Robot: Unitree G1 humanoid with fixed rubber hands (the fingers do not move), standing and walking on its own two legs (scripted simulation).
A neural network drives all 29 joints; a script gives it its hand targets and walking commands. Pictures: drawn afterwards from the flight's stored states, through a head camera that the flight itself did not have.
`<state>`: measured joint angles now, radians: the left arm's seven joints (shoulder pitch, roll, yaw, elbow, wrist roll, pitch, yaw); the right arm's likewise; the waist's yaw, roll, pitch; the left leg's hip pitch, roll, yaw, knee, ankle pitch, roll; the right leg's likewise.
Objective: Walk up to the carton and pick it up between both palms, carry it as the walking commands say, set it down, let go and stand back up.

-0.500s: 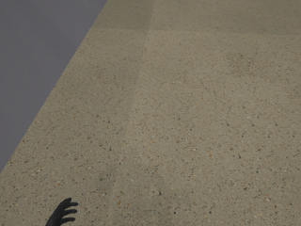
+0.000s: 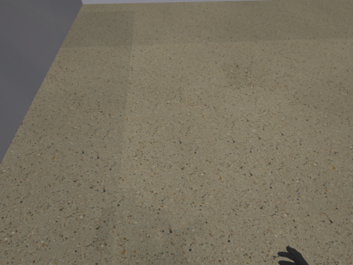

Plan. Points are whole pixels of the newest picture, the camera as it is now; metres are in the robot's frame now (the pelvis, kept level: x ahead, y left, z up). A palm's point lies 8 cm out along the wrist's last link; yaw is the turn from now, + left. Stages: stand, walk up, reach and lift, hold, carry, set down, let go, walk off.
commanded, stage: walk up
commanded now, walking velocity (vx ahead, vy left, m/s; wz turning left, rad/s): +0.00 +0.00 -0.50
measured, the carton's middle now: out of the picture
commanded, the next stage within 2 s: none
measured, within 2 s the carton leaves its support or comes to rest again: neither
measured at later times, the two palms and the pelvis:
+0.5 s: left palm (123, 238) +0.21 +0.15 -0.10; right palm out of the picture -0.08 -0.31 -0.11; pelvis -0.02 -0.03 +0.00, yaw -17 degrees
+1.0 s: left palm out of the picture +0.14 +0.09 -0.11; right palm out of the picture +0.25 -0.47 -0.09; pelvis +0.14 -0.18 -0.01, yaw -30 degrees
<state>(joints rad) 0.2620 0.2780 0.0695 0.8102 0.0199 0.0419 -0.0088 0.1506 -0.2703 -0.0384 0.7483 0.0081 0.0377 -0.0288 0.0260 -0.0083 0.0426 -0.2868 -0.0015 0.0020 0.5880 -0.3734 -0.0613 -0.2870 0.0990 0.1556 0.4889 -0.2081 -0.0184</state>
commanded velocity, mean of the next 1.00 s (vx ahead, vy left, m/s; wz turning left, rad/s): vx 0.31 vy -0.04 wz -0.50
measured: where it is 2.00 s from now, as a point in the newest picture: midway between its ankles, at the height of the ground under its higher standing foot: (268, 211)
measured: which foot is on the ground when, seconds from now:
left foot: up 0.00-0.00, down 0.02-0.54, up 0.56-1.00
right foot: down 0.00-0.02, up 0.04-0.52, down 0.54-1.00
